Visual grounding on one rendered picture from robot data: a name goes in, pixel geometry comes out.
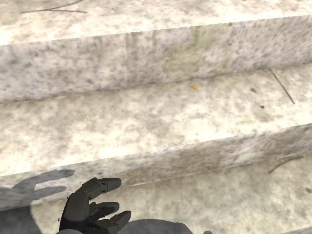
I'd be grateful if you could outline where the robot left hand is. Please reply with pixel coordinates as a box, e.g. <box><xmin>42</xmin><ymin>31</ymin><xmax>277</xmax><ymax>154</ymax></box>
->
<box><xmin>58</xmin><ymin>177</ymin><xmax>132</xmax><ymax>234</ymax></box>

